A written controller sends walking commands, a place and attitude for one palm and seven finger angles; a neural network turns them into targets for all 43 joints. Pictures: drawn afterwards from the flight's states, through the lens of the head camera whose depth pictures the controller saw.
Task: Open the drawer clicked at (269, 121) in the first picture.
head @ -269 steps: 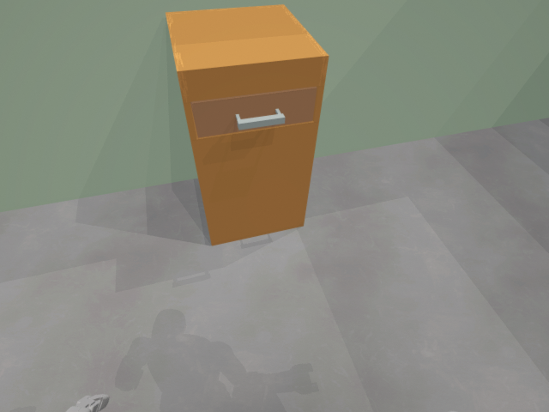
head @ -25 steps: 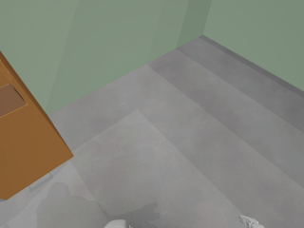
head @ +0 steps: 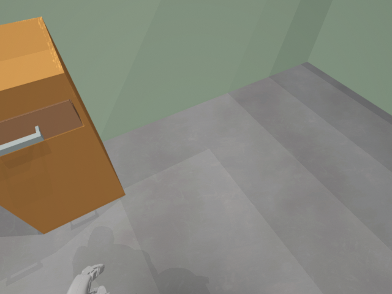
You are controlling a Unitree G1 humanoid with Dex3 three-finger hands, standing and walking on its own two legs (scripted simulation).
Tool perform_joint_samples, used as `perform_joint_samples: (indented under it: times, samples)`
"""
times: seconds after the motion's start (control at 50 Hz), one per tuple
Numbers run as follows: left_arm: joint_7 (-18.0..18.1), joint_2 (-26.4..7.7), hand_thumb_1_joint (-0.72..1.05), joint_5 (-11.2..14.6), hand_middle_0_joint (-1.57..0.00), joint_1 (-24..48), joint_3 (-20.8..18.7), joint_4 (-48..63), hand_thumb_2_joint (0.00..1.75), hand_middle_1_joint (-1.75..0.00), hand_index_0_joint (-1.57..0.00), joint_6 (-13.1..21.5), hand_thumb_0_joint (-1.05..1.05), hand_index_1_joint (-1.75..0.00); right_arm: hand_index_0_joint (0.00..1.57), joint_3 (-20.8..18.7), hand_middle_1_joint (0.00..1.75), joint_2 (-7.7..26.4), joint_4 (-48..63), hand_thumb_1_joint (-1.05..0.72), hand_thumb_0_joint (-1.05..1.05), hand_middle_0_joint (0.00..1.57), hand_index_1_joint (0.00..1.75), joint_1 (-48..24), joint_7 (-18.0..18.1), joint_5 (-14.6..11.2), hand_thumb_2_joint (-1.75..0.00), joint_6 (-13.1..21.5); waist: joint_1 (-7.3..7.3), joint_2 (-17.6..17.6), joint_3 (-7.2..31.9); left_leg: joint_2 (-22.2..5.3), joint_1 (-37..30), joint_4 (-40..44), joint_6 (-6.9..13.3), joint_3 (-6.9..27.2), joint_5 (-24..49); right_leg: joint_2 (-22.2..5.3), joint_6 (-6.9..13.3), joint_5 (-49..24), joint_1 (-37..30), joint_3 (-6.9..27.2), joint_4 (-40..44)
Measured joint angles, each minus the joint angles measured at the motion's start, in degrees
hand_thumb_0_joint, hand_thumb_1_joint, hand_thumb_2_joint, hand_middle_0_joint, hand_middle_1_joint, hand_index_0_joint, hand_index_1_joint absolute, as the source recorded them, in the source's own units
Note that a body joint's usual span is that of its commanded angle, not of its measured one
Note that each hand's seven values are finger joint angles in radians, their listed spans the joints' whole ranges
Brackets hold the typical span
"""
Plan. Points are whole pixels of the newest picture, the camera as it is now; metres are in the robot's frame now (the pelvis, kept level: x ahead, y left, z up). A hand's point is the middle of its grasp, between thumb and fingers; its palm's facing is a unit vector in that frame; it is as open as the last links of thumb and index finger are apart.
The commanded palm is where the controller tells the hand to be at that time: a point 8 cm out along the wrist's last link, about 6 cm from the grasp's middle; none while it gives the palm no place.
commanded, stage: turn to face it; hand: left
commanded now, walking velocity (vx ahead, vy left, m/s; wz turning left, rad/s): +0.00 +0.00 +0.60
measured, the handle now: (16, 140) +0.56 +0.59 -0.12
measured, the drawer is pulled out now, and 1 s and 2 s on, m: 0.00 0.00 0.00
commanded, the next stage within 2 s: take the last steps up to it in 0.80 s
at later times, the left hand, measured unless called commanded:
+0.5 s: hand out of the picture -0.06 +0.21 -0.18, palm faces +0.37 -0.90 -0.24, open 7.4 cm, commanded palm none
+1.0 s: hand out of the picture -0.06 +0.24 -0.16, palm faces +0.47 -0.86 -0.22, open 7.4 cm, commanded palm none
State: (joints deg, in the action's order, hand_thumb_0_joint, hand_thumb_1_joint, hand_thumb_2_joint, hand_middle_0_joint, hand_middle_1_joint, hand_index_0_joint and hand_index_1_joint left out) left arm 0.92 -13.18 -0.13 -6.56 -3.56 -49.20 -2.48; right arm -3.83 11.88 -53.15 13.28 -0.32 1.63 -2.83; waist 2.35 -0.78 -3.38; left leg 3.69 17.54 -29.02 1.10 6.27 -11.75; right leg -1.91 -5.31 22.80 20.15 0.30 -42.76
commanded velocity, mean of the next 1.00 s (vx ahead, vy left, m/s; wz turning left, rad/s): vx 0.04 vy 0.00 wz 0.37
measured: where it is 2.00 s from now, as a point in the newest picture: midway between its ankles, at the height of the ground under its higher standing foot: outside the picture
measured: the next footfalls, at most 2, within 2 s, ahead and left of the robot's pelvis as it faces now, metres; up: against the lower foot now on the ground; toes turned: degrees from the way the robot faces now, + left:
right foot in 0.04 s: +0.04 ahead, -0.13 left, +0.00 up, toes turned +1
left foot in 0.50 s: -0.02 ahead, +0.12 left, +0.00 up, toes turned +26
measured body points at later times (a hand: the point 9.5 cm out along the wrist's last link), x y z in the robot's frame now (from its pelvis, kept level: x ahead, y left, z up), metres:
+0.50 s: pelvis -0.02 +0.01 -0.01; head +0.01 +0.03 +0.44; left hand -0.07 +0.26 -0.16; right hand +0.16 -0.22 -0.14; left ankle -0.06 +0.11 -0.73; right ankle +0.00 -0.13 -0.74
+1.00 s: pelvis -0.04 +0.02 +0.01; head -0.04 +0.03 +0.46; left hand -0.08 +0.28 -0.14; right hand +0.10 -0.17 -0.14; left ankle -0.06 +0.11 -0.74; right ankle +0.02 -0.10 -0.70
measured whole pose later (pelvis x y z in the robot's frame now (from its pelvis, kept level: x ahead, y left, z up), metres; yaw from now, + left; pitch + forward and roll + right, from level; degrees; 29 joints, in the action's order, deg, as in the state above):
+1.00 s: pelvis -0.04 +0.02 +0.01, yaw +27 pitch -2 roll -1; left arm 0.9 -12.0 -0.8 -11.0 -2.6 -55.4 -2.9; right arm -2.4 10.0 -56.9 14.1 0.7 1.7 -1.7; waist 1.1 0.3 -2.0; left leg 2.7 11.6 -25.1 3.7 -0.5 -11.6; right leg -3.2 -4.4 24.3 18.5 -2.1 -45.2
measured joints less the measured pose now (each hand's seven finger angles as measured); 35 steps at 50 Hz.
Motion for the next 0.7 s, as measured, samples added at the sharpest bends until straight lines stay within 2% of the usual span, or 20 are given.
perform_joint_samples:
  times: [0.04,0.06,0.1,0.14,0.18,0.26,0.36,0.46,0.5,0.52,0.54,0.58,0.64,0.7]
  samples:
    - [0.0,0.4,0.91,0.1,-0.2,-0.1,0.5,0.9,0.9,-0.3,-0.2,0.9,0.01,-0.3,0.2,-0.5,0.3,0.6,-0.3,-0.91,0.01,0.2,0.3,1.0,0.0,-0.3,-0.9,-0.3,0.15,-0.5,0.3,0.8,1.8,-2.4,-1.0,1.2,-0.8,0.6,1.3,-4.6,-4.1,-0.5,9.4]
    - [0.2,1.0,0.91,-0.2,-0.2,0.0,0.6,0.9,0.9,-0.3,-0.2,1.5,0.01,-0.3,0.2,-0.9,0.3,1.1,-0.6,-0.91,0.01,0.2,0.3,1.0,0.0,-0.5,-0.9,-0.5,0.1,-1.4,0.0,0.7,3.1,-5.6,-1.6,1.5,-4.1,1.0,3.6,-5.5,-4.6,-1.3,10.4]
    - [0.3,1.9,0.91,-0.4,-0.2,-0.6,1.5,1.0,0.9,-0.3,-0.2,1.7,0.01,-0.3,0.2,-1.7,0.3,1.9,-1.1,-0.91,0.01,0.2,0.3,1.5,0.1,-0.4,-0.9,-1.1,0.5,-2.2,-0.1,0.9,7.0,-16.9,-2.7,0.1,-12.1,0.3,5.8,-5.1,-5.2,-3.1,9.9]
    - [0.3,2.6,0.91,-0.4,-0.2,-1.8,1.9,0.9,0.9,-0.3,-0.2,1.6,0.01,-0.3,0.2,-2.2,0.3,2.7,-1.5,-0.91,0.01,0.2,0.3,2.1,-0.2,-0.1,-0.9,-1.6,0.6,-2.3,0.2,0.2,10.1,-27.8,-3.6,-2.0,-13.1,-0.8,6.2,-5.2,-6.8,-4.7,11.3]
    - [0.3,3.1,0.91,-0.4,-0.2,-2.8,2.1,0.4,0.9,-0.3,-0.2,1.5,0.01,-0.3,0.2,-2.4,0.3,3.2,-1.8,-0.91,0.01,0.2,0.3,2.3,-0.7,0.0,-0.9,-1.8,0.69,-2.2,0.3,-1.4,11.9,-35.1,-4.5,-3.7,-10.8,-1.7,6.1,-5.8,-8.3,-6.1,12.9]
    - [0.3,3.4,0.9,-0.5,-0.2,-4.3,2.3,-0.4,0.9,-0.3,-0.2,1.9,0.01,-0.3,0.2,-2.5,0.3,3.7,-2.2,-0.91,0.01,0.2,0.3,2.2,-1.1,-0.1,-0.9,-2.2,0.61,-1.5,-0.1,-4.5,12.4,-39.5,-6.0,-4.9,-7.8,-3.1,6.0,-6.1,-10.0,-9.2,14.3]
    - [0.3,3.1,0.9,-1.0,-0.2,-6.0,2.1,-1.5,0.9,-0.3,-0.2,1.9,0.01,-0.3,0.19,-2.1,0.3,3.7,-2.5,-0.91,0.01,0.2,0.3,0.2,-1.1,-0.2,-0.9,-2.8,-0.77,-0.2,-1.1,-6.8,9.3,-32.4,-6.5,-6.7,-10.3,-5.1,5.4,-5.4,-10.2,-12.8,13.5]
    - [0.0,1.3,0.9,-1.4,-0.2,-7.7,1.3,-2.9,0.9,-0.3,-0.21,1.5,0.01,-0.3,0.19,-1.1,0.3,3.2,-1.3,-0.91,0.01,0.2,0.3,-3.4,-1.0,-0.6,-0.9,-1.8,-2.98,1.6,-2.2,-6.7,3.3,-17.2,-5.4,-10.1,-12.4,-7.7,3.6,-3.7,-8.8,-15.6,10.0]
    - [0.0,0.1,0.9,-1.2,-0.2,-8.7,0.8,-3.5,0.9,-0.3,-0.21,1.2,0.01,-0.3,0.19,-0.6,0.3,3.0,-0.2,-0.91,0.01,0.2,0.3,-4.6,-1.0,-0.6,-0.9,-1.0,-3.61,2.2,-2.0,-6.1,-0.3,-8.9,-4.5,-11.4,-7.9,-8.7,2.4,-2.2,-7.7,-16.5,7.1]
    - [-0.1,-0.7,0.9,-1.0,-0.2,-9.1,0.5,-3.9,0.9,-0.3,-0.21,0.9,0.01,-0.3,0.19,-0.5,0.3,2.7,0.1,-0.91,0.01,0.2,0.3,-5.3,-0.9,-0.5,-0.9,-0.3,-3.85,3.1,-2.0,-5.3,-1.1,-6.9,-2.6,-11.8,-7.4,-9.8,1.9,-1.3,-6.5,-16.2,4.4]
    - [0.0,-1.6,0.9,-0.7,-0.2,-9.2,0.1,-4.5,0.9,-0.3,-0.2,0.3,0.01,-0.3,0.19,-0.3,0.3,2.2,0.5,-0.91,0.01,0.2,0.3,-6.1,-0.9,-0.5,-0.9,0.3,-4.26,4.2,-2.2,-4.6,-0.8,-7.6,-0.8,-12.0,-7.6,-10.0,1.3,2.5,-4.6,-13.8,0.1]
    - [0.4,-2.7,0.91,-0.7,-0.2,-9.3,-0.3,-5.5,0.9,-0.3,-0.2,-1.1,0.01,-0.3,0.19,0.4,0.3,1.3,1.3,-0.91,0.01,0.2,0.3,-7.0,-0.7,-0.5,-0.9,1.2,-4.85,4.7,-2.2,-4.5,-0.9,-8.1,1.4,-12.0,-8.1,-7.8,1.0,8.3,-0.5,-9.0,-9.9]
    - [0.3,-3.2,0.91,-0.7,-0.2,-8.6,-0.6,-6.8,0.9,-0.3,-0.2,-1.8,0.01,-0.3,0.2,1.2,0.3,0.4,1.7,-0.91,0.01,0.2,0.3,-7.1,0.3,-0.4,-0.9,1.9,-4.55,4.0,-1.6,-4.4,-2.7,-4.4,2.1,-10.7,-6.1,-5.4,0.6,5.9,3.7,-5.4,-19.6]
    - [-0.1,-3.1,0.91,-0.7,-0.2,-7.8,-0.5,-6.6,0.9,-0.3,-0.2,-1.2,0.01,-0.3,0.2,1.8,0.3,-0.3,1.3,-0.91,0.01,0.2,0.3,-6.6,0.7,-0.6,-0.9,2.0,-4.54,3.4,-1.0,-3.8,-4.9,0.0,2.6,-9.8,-3.4,-4.7,0.1,1.0,5.9,-3.5,-22.6]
